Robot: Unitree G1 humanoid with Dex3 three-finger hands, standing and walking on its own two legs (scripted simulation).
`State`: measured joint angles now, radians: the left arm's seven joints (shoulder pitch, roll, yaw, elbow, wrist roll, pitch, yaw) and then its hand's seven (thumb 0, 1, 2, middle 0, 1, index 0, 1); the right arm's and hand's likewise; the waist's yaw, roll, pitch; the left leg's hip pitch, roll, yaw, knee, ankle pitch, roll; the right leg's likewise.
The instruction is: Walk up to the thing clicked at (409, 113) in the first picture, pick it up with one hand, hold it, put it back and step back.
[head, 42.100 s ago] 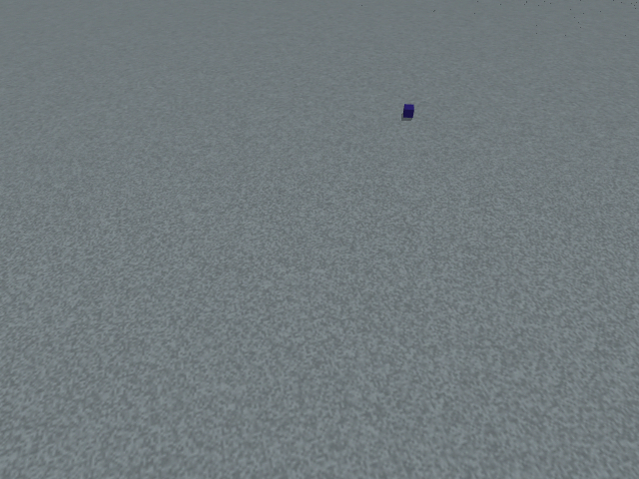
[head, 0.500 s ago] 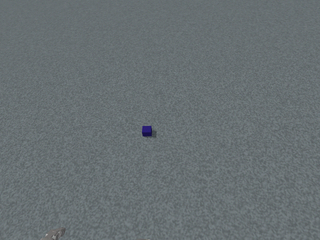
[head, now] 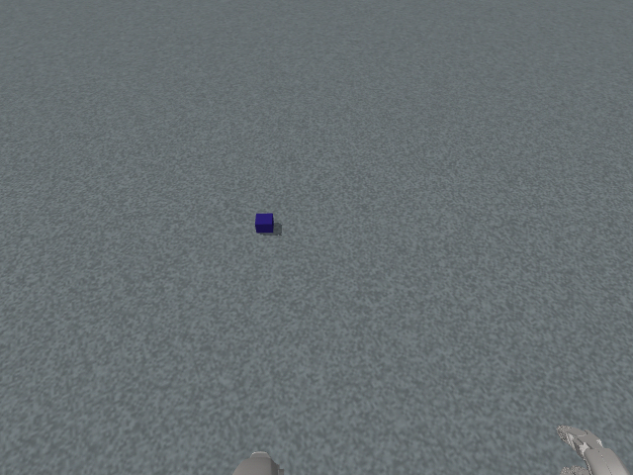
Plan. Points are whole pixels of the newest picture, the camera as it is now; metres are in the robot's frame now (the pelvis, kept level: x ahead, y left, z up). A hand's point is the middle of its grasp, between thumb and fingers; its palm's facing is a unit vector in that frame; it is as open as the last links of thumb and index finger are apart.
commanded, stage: step back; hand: left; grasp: from above
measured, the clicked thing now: (264, 223) +1.09 +0.27 -0.72
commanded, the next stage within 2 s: stand in 1.10 s
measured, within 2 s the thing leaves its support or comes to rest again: neither
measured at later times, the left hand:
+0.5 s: hand out of the picture +0.03 +0.28 -0.12, palm faces +0.07 -0.92 -0.39, open 7.4 cm
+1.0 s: hand out of the picture +0.07 +0.28 -0.13, palm faces +0.14 -0.91 -0.38, open 7.4 cm
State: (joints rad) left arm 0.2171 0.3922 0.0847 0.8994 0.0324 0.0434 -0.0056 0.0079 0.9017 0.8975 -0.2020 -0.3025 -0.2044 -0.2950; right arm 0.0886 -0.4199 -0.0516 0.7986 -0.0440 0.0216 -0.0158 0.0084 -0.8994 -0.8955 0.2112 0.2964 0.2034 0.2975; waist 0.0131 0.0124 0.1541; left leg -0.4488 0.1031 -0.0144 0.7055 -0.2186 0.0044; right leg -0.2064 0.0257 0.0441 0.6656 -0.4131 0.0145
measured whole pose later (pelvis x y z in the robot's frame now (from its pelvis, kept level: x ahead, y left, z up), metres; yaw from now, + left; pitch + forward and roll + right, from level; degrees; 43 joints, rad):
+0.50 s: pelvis -0.03 -0.01 +0.02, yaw +5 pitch -2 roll +0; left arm 0.22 0.41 0.08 0.93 0.02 0.00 -0.02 0.01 0.90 0.90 -0.20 -0.30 -0.20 -0.30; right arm 0.32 -0.34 -0.05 0.96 -0.04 -0.05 0.02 0.01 -0.90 -0.90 0.21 0.30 0.20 0.30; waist -0.01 -0.03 0.07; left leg -0.17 -0.02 -0.03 0.51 -0.30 0.01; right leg -0.39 -0.04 0.00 0.84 -0.45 -0.03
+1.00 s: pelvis +0.02 +0.00 +0.01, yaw +7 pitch -1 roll +1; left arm 0.13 0.37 0.05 1.01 0.01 -0.01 0.00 0.01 0.90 0.90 -0.20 -0.30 -0.21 -0.30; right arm 0.22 -0.36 -0.04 1.05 -0.04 -0.01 0.00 0.01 -0.91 -0.90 0.21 0.30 0.20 0.30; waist 0.01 -0.01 0.07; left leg -0.25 -0.01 0.00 0.60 -0.33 -0.01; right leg -0.31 -0.07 -0.03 0.65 -0.34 0.01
